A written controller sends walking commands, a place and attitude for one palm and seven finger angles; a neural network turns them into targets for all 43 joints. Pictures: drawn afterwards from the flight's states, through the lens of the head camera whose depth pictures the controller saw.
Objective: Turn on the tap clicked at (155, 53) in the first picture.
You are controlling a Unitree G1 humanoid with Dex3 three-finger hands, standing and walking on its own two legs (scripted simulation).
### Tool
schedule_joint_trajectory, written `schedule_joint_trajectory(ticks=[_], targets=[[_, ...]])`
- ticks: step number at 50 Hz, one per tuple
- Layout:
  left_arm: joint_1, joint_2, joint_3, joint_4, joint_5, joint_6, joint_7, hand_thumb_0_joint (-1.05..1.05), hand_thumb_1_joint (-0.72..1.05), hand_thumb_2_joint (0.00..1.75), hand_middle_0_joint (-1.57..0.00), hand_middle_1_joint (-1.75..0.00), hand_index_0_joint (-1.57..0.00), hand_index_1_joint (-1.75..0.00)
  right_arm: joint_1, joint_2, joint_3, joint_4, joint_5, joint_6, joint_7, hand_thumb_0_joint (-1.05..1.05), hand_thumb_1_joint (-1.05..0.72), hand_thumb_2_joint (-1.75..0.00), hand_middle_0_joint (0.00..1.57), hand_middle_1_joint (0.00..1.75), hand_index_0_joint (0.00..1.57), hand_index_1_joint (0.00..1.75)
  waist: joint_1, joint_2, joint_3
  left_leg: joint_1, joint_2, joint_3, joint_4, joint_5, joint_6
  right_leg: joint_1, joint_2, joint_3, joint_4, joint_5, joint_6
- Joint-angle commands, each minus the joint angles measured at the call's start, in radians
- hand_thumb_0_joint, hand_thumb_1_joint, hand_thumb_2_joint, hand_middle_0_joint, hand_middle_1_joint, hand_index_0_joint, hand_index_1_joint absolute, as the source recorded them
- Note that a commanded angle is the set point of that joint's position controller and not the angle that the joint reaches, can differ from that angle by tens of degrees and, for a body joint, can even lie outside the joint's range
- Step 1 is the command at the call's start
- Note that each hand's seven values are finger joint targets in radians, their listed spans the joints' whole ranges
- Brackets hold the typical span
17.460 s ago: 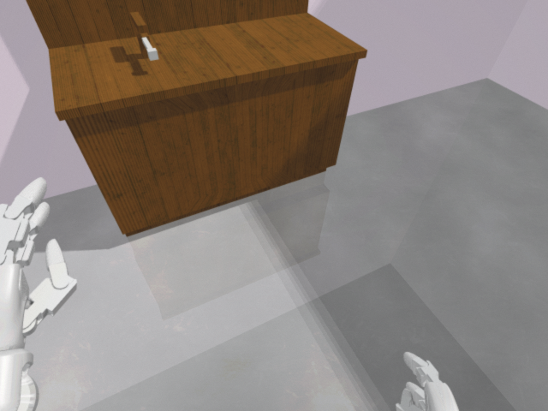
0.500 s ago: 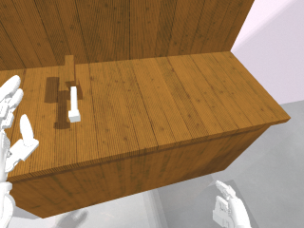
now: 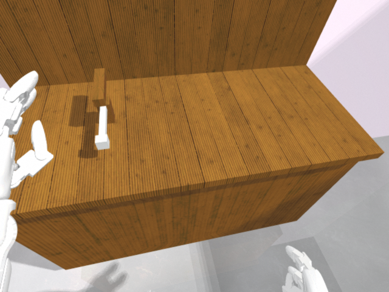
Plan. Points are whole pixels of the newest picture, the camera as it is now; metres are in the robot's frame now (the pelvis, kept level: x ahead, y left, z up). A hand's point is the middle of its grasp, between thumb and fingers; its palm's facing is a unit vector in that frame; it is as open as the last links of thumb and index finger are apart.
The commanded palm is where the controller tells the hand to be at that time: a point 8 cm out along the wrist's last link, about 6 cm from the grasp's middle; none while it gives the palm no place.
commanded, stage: turn the palm inward beside the body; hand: left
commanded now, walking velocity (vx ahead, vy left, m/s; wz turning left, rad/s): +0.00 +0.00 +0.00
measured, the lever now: (102, 142) +0.42 +0.28 +0.01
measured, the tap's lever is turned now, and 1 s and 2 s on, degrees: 0 0 0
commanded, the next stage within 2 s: none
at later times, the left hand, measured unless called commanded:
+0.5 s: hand (71, 187) +0.22 +0.22 +0.16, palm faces +0.53 -0.79 -0.31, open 7.4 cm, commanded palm +0.16 +0.25 +0.16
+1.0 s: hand (82, 201) +0.21 +0.21 +0.13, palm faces +0.45 -0.86 -0.23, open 7.4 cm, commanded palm +0.16 +0.25 +0.14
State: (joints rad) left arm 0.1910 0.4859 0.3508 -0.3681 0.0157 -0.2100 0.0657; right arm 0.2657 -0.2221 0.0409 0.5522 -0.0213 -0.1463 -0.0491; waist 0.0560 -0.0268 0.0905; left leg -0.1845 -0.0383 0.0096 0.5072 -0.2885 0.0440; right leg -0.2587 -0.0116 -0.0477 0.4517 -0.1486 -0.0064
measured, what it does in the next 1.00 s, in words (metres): stands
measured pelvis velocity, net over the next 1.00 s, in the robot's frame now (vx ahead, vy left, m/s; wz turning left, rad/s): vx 0.03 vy -0.04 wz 0.04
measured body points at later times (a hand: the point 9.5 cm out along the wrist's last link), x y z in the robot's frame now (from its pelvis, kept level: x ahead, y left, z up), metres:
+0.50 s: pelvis +0.00 -0.06 -0.02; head +0.01 -0.09 +0.43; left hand +0.19 +0.26 +0.18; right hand +0.21 -0.28 -0.11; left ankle -0.01 +0.09 -0.74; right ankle +0.05 -0.12 -0.74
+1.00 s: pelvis +0.03 -0.04 -0.02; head +0.04 -0.06 +0.43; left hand +0.19 +0.25 +0.14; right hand +0.23 -0.26 -0.10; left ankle -0.01 +0.09 -0.74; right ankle +0.05 -0.12 -0.74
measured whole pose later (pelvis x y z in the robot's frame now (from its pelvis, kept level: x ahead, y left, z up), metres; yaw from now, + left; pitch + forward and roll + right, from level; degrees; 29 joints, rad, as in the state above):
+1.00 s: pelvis +0.03 -0.04 -0.02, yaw +2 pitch +4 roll +0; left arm 0.49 0.25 0.28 -0.40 -0.19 -0.15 0.08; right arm 0.21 -0.25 0.00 0.66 0.01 -0.27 -0.07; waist 0.08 0.05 -0.07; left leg -0.34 -0.01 -0.05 0.68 -0.41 0.00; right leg -0.42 0.00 -0.11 0.67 -0.32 -0.05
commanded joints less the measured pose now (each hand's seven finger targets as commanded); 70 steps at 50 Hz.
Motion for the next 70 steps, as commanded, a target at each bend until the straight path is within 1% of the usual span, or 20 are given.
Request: schedule_joint_trajectory(ticks=[1,2,3,6,8,10,12,13,16,17,22,25,29,33,37,45,50,52,59,70], targets=[[-0.111,0.035,0.150,-0.032,-0.187,0.114,-0.064,0.00,0.90,0.90,-0.20,-0.30,-0.20,-0.30,-0.088,-0.183,-0.097,-0.054,-0.003,-0.048,0.028,0.00,-0.90,-0.90,0.20,0.30,0.20,0.30,0.022,0.179,-0.379,0.160,0.072,-0.060,-0.062,0.698,-0.153,0.040,0.042,-0.024,0.050,0.113,-0.034],[0.000,-0.042,0.124,0.027,-0.254,0.163,-0.099,0.00,0.90,0.90,-0.20,-0.30,-0.20,-0.30,-0.124,-0.172,-0.084,-0.056,0.026,-0.056,0.031,0.00,-0.90,-0.90,0.20,0.30,0.20,0.30,0.026,0.144,-0.359,0.167,0.076,-0.056,-0.080,0.646,-0.151,0.039,0.046,-0.029,0.050,0.082,-0.034],[0.015,-0.075,0.062,-0.010,-0.261,0.192,-0.127,0.00,0.90,0.90,-0.20,-0.30,-0.20,-0.30,-0.143,-0.185,-0.079,-0.045,0.027,-0.059,0.039,0.00,-0.90,-0.90,0.20,0.30,0.20,0.30,0.038,0.087,-0.314,0.112,0.071,-0.045,-0.076,0.549,-0.128,0.043,0.031,-0.049,0.032,0.115,-0.029],[0.094,-0.047,0.011,-0.065,-0.185,0.222,-0.124,0.00,0.90,0.90,-0.20,-0.30,-0.20,-0.30,-0.217,-0.184,-0.066,-0.086,0.048,-0.049,0.051,0.00,-0.90,-0.90,0.20,0.30,0.20,0.30,0.017,-0.025,-0.156,-0.071,0.050,-0.036,-0.092,0.221,-0.054,0.021,0.027,-0.062,0.040,0.036,-0.021],[0.064,0.018,0.047,-0.186,-0.114,0.163,-0.057,0.00,0.90,0.90,-0.20,-0.30,-0.20,-0.30,-0.236,-0.168,-0.067,-0.116,0.029,-0.049,0.053,0.00,-0.90,-0.90,0.20,0.30,0.20,0.30,0.007,-0.026,-0.161,-0.113,0.041,-0.036,-0.093,0.118,-0.036,0.003,0.029,-0.047,0.056,-0.042,-0.021],[0.019,0.059,0.116,-0.223,-0.100,0.070,0.016,0.00,0.90,0.90,-0.20,-0.30,-0.20,-0.30,-0.246,-0.153,-0.068,-0.115,0.012,-0.050,0.044,0.00,-0.90,-0.90,0.20,0.30,0.20,0.30,0.000,-0.081,-0.175,-0.170,0.034,-0.042,-0.068,-0.012,-0.019,-0.037,0.026,-0.025,0.063,-0.168,-0.008],[-0.094,0.190,0.237,-0.335,-0.104,-0.041,0.088,0.00,0.90,0.90,-0.20,-0.30,-0.20,-0.30,-0.245,-0.129,-0.070,-0.094,0.008,-0.064,0.033,0.00,-0.90,-0.90,0.20,0.30,0.20,0.30,0.018,0.001,-0.223,-0.181,0.027,-0.023,-0.043,-0.116,-0.018,-0.038,0.024,0.019,0.052,-0.281,-0.001],[-0.111,0.126,0.188,-0.320,-0.102,-0.078,0.114,0.00,0.90,0.90,-0.20,-0.30,-0.20,-0.30,-0.239,-0.102,-0.069,-0.091,0.000,-0.072,0.031,0.00,-0.90,-0.90,0.20,0.30,0.20,0.30,0.024,0.059,-0.265,-0.188,0.021,-0.010,-0.026,-0.138,-0.020,-0.026,0.008,0.033,0.044,-0.316,-0.005],[-0.066,0.073,0.145,-0.234,-0.102,-0.133,0.152,0.00,0.90,0.90,-0.20,-0.30,-0.20,-0.30,-0.201,-0.098,-0.070,-0.032,0.009,-0.088,0.032,0.00,-0.90,-0.90,0.20,0.30,0.20,0.30,0.004,0.185,-0.212,-0.203,0.014,-0.001,0.033,-0.170,-0.023,-0.063,-0.005,0.062,0.021,-0.340,-0.013],[-0.103,0.103,0.157,-0.215,-0.087,-0.123,0.152,0.00,0.90,0.90,-0.20,-0.30,-0.20,-0.30,-0.204,-0.104,-0.064,-0.031,0.008,-0.087,0.029,0.00,-0.90,-0.90,0.20,0.30,0.20,0.30,-0.010,0.168,-0.209,-0.213,0.014,0.000,0.051,-0.163,-0.016,-0.068,-0.015,0.079,0.005,-0.355,-0.010],[-0.057,0.041,0.038,-0.037,-0.131,0.070,0.054,0.00,0.90,0.90,-0.20,-0.30,-0.20,-0.30,-0.258,-0.126,-0.065,-0.013,0.028,-0.068,-0.007,0.00,-0.90,-0.90,0.20,0.30,0.20,0.30,-0.027,0.080,-0.146,-0.285,0.032,-0.016,0.126,-0.127,-0.028,0.015,-0.114,0.256,-0.109,-0.495,0.010],[-0.016,0.047,0.048,-0.080,-0.167,0.153,0.014,0.00,0.90,0.90,-0.20,-0.30,-0.20,-0.30,-0.275,-0.135,-0.075,-0.020,0.039,-0.050,-0.027,0.00,-0.90,-0.90,0.20,0.30,0.20,0.30,-0.004,-0.031,-0.185,-0.306,0.052,-0.054,0.122,-0.110,-0.039,0.081,-0.154,0.283,-0.103,-0.429,0.044],[0.107,0.048,0.146,-0.153,-0.202,0.095,0.032,0.00,0.90,0.90,-0.20,-0.30,-0.20,-0.30,-0.264,-0.120,-0.088,-0.027,0.040,-0.064,-0.025,0.00,-0.90,-0.90,0.20,0.30,0.20,0.30,0.026,-0.130,-0.263,-0.308,0.060,-0.070,0.119,-0.041,-0.038,0.115,-0.141,0.239,-0.032,-0.242,0.060],[0.205,0.035,0.171,-0.253,-0.199,-0.013,0.070,0.00,0.90,0.90,-0.20,-0.30,-0.20,-0.30,-0.199,-0.111,-0.097,-0.024,0.034,-0.091,-0.002,0.00,-0.90,-0.90,0.20,0.30,0.20,0.30,0.032,0.009,-0.386,-0.247,0.042,-0.031,0.128,0.161,-0.029,0.151,-0.088,0.129,0.112,0.181,0.038],[0.251,-0.005,0.142,-0.228,-0.189,-0.043,0.068,0.00,0.90,0.90,-0.20,-0.30,-0.20,-0.30,-0.163,-0.120,-0.092,-0.027,0.036,-0.120,0.000,0.00,-0.90,-0.90,0.20,0.30,0.20,0.30,0.006,0.047,-0.323,-0.217,0.031,-0.009,0.133,0.242,-0.013,0.076,-0.047,0.051,0.144,0.288,0.019],[0.235,-0.058,0.041,-0.251,-0.218,-0.016,0.010,0.00,0.90,0.90,-0.20,-0.30,-0.20,-0.30,-0.134,-0.139,-0.084,-0.047,0.041,-0.172,-0.029,0.00,-0.90,-0.90,0.20,0.30,0.20,0.30,0.008,0.043,-0.279,-0.197,0.031,-0.040,0.096,0.221,-0.008,0.018,-0.032,0.001,0.126,0.125,-0.002],[0.261,-0.069,0.032,-0.267,-0.208,-0.005,0.042,0.00,0.90,0.90,-0.20,-0.30,-0.20,-0.30,-0.141,-0.129,-0.073,-0.055,0.038,-0.188,-0.028,0.00,-0.90,-0.90,0.20,0.30,0.20,0.30,0.024,0.035,-0.266,-0.194,0.031,-0.055,0.073,0.205,-0.021,-0.002,-0.022,-0.022,0.129,0.052,-0.008],[0.268,-0.060,0.043,-0.291,-0.199,0.003,0.057,0.00,0.90,0.90,-0.20,-0.30,-0.20,-0.30,-0.159,-0.125,-0.067,-0.059,0.041,-0.190,-0.025,0.00,-0.90,-0.90,0.20,0.30,0.20,0.30,0.033,0.087,-0.274,-0.181,0.031,-0.053,0.072,0.224,-0.030,-0.004,-0.019,-0.024,0.137,0.051,-0.014],[0.281,-0.120,-0.013,-0.264,-0.218,0.065,0.067,0.00,0.90,0.90,-0.20,-0.30,-0.20,-0.30,-0.156,-0.124,-0.057,-0.068,0.041,-0.181,-0.029,0.00,-0.90,-0.90,0.20,0.30,0.20,0.30,0.027,0.037,-0.235,-0.200,0.036,-0.069,0.054,0.171,-0.041,-0.024,-0.013,-0.036,0.122,-0.019,-0.011],[0.269,-0.129,-0.056,-0.333,-0.206,0.087,0.089,0.00,0.90,0.90,-0.20,-0.30,-0.20,-0.30,-0.172,-0.119,-0.042,-0.076,0.039,-0.188,-0.036,0.00,-0.90,-0.90,0.20,0.30,0.20,0.30,0.024,0.081,-0.217,-0.210,0.031,-0.088,0.038,0.059,-0.046,-0.050,-0.011,-0.035,0.113,-0.130,-0.016]])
